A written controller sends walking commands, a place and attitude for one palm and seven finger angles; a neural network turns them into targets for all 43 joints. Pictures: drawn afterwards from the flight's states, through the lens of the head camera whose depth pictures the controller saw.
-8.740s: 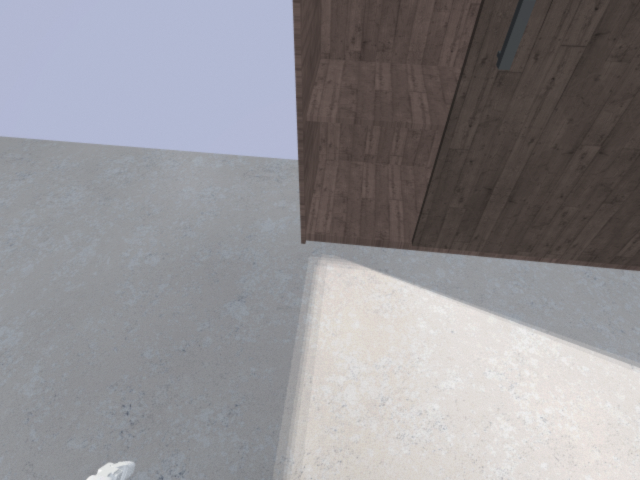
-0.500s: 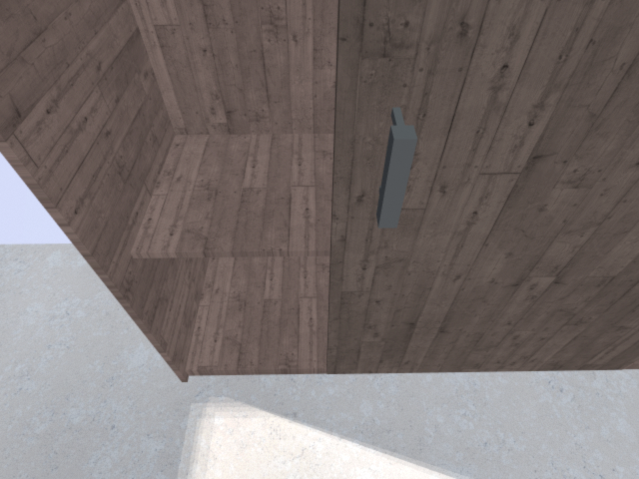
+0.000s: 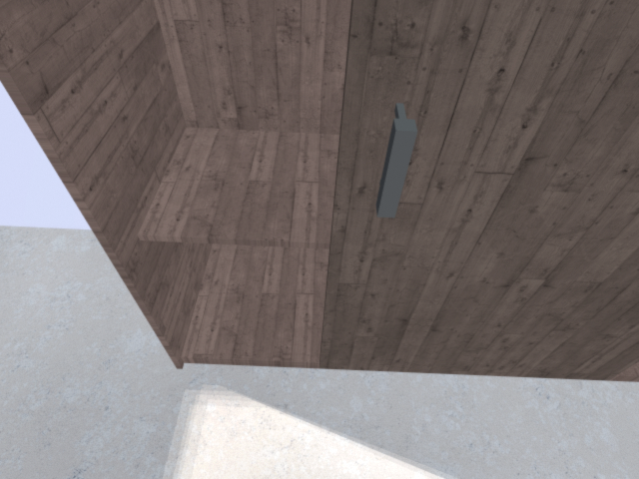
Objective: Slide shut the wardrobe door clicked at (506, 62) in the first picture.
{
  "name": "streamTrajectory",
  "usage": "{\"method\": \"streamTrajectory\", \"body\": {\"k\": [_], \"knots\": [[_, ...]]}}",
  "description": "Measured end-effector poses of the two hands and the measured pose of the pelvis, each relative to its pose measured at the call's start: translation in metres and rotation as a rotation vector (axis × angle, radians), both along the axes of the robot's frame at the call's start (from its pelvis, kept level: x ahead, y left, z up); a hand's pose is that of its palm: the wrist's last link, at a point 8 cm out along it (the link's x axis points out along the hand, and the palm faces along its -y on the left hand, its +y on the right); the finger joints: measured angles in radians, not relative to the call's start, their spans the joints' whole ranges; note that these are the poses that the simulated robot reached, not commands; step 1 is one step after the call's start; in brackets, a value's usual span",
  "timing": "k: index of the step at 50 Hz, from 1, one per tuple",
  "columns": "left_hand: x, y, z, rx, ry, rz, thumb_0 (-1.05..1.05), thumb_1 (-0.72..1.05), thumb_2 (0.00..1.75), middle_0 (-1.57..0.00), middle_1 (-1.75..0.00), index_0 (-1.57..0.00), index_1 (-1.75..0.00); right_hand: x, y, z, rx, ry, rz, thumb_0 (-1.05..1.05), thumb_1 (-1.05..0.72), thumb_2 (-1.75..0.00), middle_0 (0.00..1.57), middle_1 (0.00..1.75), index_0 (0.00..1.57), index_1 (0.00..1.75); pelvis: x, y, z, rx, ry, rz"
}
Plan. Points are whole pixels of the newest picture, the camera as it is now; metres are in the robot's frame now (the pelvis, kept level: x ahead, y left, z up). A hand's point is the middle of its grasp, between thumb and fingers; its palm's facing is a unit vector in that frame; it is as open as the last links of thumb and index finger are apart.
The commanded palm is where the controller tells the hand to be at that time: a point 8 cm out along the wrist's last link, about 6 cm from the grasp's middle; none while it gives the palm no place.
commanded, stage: come to a stop and stand still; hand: right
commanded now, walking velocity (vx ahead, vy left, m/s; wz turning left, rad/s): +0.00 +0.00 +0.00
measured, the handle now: (392, 161) +0.51 -0.06 +0.13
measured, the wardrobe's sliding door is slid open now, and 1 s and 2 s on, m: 0.44 0.44 0.44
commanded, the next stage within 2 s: look again from close up in 1.38 s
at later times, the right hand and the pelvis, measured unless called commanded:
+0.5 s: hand out of the picture -0.03 -0.19 -0.16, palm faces -0.02 +0.98 -0.21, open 7.4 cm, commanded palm none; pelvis -0.02 -0.01 +0.01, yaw +1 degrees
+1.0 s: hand out of the picture +0.01 -0.17 -0.16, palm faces +0.00 +0.98 -0.21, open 7.4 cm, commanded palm none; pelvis +0.01 +0.00 +0.01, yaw +0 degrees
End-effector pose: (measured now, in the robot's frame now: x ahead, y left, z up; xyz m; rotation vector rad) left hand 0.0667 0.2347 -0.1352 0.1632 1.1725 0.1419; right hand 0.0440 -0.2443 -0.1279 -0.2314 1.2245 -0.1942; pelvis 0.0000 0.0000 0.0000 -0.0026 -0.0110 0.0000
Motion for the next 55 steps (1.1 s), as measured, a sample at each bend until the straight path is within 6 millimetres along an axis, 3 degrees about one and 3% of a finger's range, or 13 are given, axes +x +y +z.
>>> {"method": "streamTrajectory", "body": {"k": [5, 11, 18, 23, 30, 44, 55], "knots": [[-0.024, -0.013, -0.001, -0.028, 0.030, -0.005, 0.00, 0.91, 0.90, -0.19, -0.30, -0.20, -0.30, -0.006, 0.003, 0.005, 0.026, -0.030, 0.021, 0.01, -0.91, -0.90, 0.20, 0.30, 0.20, 0.30, -0.013, -0.005, 0.004, 0.001, -0.012, 0.003], [-0.060, -0.014, 0.001, -0.025, 0.090, 0.018, 0.00, 0.92, 0.90, -0.20, -0.30, -0.20, -0.30, -0.026, 0.005, 0.004, 0.051, 0.023, 0.039, 0.01, -0.91, -0.90, 0.20, 0.30, 0.21, 0.30, -0.022, -0.008, 0.008, -0.004, 0.001, 0.009], [-0.101, -0.014, 0.002, -0.018, 0.221, 0.037, 0.00, 0.91, 0.90, -0.20, -0.30, -0.20, -0.30, -0.056, 0.005, 0.000, 0.064, 0.119, 0.015, 0.01, -0.91, -0.90, 0.20, 0.30, 0.21, 0.30, -0.022, -0.009, 0.011, -0.006, 0.019, 0.007], [-0.113, -0.015, 0.002, -0.017, 0.276, 0.049, 0.00, 0.91, 0.90, -0.19, -0.30, -0.20, -0.30, -0.072, 0.006, -0.001, 0.070, 0.183, -0.004, 0.01, -0.91, -0.90, 0.20, 0.30, 0.20, 0.30, -0.017, -0.009, 0.011, -0.006, 0.021, 0.008], [-0.099, -0.019, 0.001, -0.025, 0.268, 0.047, 0.00, 0.90, 0.90, -0.19, -0.30, -0.20, -0.30, -0.074, 0.013, -0.003, 0.079, 0.215, -0.016, 0.01, -0.91, -0.90, 0.20, 0.30, 0.20, 0.30, -0.010, -0.007, 0.012, -0.007, 0.018, 0.010], [-0.049, -0.010, 0.001, -0.015, 0.173, 0.020, 0.01, 0.92, 0.90, -0.20, -0.30, -0.20, -0.30, -0.044, 0.025, -0.004, 0.086, 0.151, -0.015, 0.01, -0.91, -0.90, 0.20, 0.30, 0.20, 0.30, 0.002, 0.000, 0.012, -0.012, 0.016, 0.006], [-0.038, -0.002, 0.001, -0.015, 0.176, 0.009, 0.00, 0.91, 0.90, -0.19, -0.30, -0.20, -0.30, -0.033, 0.024, -0.001, 0.067, 0.141, -0.019, 0.01, -0.91, -0.90, 0.20, 0.30, 0.20, 0.30, 0.011, 0.007, 0.013, -0.013, 0.022, 0.000]]}}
